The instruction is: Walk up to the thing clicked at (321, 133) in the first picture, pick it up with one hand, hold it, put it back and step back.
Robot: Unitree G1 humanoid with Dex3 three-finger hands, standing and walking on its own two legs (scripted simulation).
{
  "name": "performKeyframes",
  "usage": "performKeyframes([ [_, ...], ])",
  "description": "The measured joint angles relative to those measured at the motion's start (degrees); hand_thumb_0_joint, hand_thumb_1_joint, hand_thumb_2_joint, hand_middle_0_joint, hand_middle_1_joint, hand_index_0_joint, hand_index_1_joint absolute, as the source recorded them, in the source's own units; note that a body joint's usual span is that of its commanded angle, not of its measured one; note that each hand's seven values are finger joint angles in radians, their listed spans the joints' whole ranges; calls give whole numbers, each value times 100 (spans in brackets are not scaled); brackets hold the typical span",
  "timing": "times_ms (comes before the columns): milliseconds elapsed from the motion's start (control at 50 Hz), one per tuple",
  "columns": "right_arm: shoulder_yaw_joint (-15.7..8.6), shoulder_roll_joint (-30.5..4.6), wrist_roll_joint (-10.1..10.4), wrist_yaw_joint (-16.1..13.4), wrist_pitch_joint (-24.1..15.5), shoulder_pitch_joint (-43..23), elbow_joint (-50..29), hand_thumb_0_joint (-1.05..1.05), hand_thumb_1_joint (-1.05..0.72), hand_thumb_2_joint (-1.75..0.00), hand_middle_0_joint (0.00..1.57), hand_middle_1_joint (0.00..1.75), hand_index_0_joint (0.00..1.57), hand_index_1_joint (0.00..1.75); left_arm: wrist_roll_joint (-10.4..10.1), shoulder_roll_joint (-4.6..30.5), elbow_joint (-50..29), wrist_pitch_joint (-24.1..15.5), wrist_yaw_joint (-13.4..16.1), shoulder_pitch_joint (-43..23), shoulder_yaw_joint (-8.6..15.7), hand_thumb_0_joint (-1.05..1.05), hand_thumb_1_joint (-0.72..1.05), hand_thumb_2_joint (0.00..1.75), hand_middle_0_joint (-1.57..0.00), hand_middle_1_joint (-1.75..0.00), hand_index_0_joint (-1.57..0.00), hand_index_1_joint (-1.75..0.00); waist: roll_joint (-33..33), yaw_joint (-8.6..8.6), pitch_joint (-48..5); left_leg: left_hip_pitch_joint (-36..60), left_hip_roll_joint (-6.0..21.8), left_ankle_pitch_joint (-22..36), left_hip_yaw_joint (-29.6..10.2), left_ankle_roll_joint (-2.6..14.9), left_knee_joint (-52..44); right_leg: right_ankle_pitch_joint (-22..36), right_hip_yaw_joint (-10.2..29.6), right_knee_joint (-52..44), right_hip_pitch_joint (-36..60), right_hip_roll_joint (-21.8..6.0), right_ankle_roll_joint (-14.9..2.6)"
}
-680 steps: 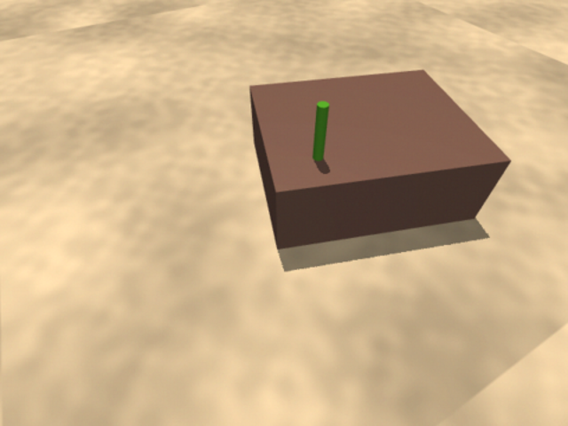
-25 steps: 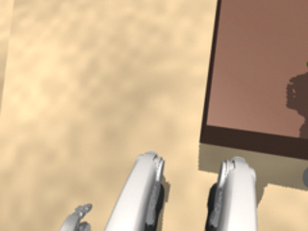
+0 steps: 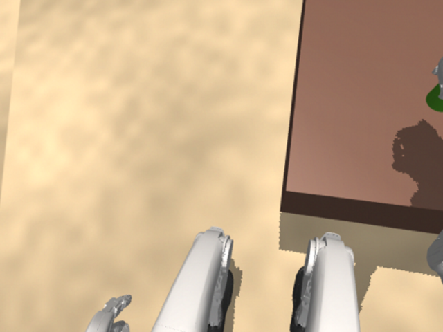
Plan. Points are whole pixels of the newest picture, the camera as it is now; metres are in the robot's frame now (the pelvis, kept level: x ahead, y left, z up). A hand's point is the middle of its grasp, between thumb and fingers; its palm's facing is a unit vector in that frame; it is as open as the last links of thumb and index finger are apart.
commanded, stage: settle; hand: right
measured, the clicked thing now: out of the picture +0.53 -0.31 +0.06
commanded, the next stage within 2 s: lift in 0.10 s
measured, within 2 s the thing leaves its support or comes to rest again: neither
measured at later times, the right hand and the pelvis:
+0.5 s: hand out of the picture +0.51 -0.29 +0.05, palm faces +0.27 +0.96 +0.00, open 5.8 cm; pelvis +0.01 +0.00 +0.03, yaw -1 degrees
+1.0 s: hand out of the picture +0.43 -0.26 +0.16, palm faces +0.26 +0.96 -0.01, open 5.8 cm; pelvis +0.02 -0.01 +0.13, yaw -5 degrees
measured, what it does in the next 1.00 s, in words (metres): rises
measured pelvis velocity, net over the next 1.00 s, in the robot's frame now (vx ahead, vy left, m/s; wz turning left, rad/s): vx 0.02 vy -0.01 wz -0.09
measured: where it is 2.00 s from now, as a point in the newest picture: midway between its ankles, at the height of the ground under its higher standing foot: (258, 315)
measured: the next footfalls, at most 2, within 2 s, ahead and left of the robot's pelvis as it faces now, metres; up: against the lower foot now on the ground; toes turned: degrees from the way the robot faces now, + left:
none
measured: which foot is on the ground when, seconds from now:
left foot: down 0.00-1.00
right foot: down 0.00-1.00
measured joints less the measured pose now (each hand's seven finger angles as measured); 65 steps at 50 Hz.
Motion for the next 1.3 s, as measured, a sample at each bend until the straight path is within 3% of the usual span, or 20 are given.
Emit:
performKeyframes([
  [360, 30, 259, 10, -75, -108, 213, -167, 0, -5, -125, 97, 125, 97, 125, 6, -47, -22, 47, -36, 75, 17, 1, 92, 88, -21, -31, -21, -30, 13, -27, -7, 330, 17, 41, -21, -11, -334, 20, -40, -314, 334, 16, -7],
  [580, 206, 707, 114, -228, -34, 790, -596, 0, -5, -125, 97, 125, 97, 125, -62, -73, 6, 32, -7, 107, 126, 1, 92, 89, -21, -31, -21, -30, -58, -155, -97, 1013, 35, 148, -46, -21, -879, 86, -94, -820, 1021, 31, -14],
  [800, 573, 1272, 262, -369, -29, 1693, -1244, 0, -5, -125, 98, 125, 97, 125, -142, -84, 10, -57, 65, 161, 239, 1, 91, 89, -21, -31, -21, -30, -45, -316, -124, 2125, 99, 396, -74, -26, -1795, 302, -175, -1711, 2142, 94, -17],
  [1080, 1233, 1939, 480, -559, -12, 2897, -2147, 0, -5, -125, 98, 124, 98, 124, -242, -80, 86, -302, 180, 171, 342, 1, 89, 90, -20, -30, -20, -30, -33, -557, 44, 3836, 187, 833, -119, -30, -3184, 707, -294, -3097, 3887, 187, -17],
  [1300, 1548, 2194, 525, -670, -141, 3394, -2520, 0, -5, -125, 98, 124, 98, 124, -210, -137, 165, -423, 261, 165, 352, 1, 89, 90, -20, -30, -19, -30, 2, -662, 261, 4761, 242, 1068, -168, -26, -3918, 948, -380, -3882, 4863, 244, -3],
])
